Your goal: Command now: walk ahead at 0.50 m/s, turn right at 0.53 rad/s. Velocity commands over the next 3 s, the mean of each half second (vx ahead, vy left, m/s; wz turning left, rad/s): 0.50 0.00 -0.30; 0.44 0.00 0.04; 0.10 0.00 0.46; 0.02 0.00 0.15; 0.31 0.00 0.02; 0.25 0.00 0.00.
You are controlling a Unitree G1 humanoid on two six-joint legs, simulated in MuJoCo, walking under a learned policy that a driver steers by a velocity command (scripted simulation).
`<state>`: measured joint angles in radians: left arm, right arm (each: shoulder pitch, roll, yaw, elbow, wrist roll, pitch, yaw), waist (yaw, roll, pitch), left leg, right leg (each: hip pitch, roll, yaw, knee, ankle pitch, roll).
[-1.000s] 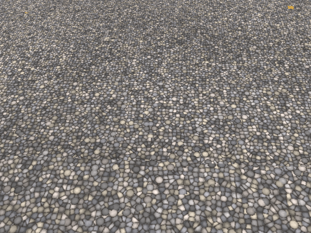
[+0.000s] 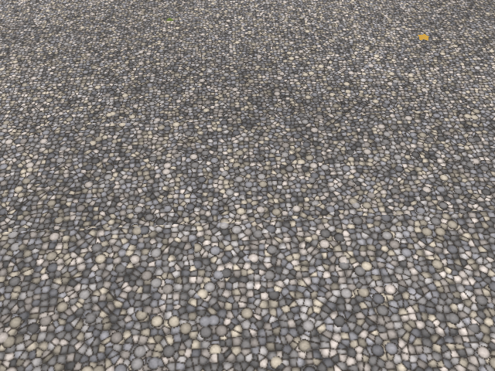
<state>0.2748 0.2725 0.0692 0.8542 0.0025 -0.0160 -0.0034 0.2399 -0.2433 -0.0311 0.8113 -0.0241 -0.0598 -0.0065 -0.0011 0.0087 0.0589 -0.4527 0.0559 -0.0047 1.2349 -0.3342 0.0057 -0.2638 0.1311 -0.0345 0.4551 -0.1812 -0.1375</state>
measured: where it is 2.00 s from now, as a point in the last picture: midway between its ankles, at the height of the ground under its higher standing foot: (276, 336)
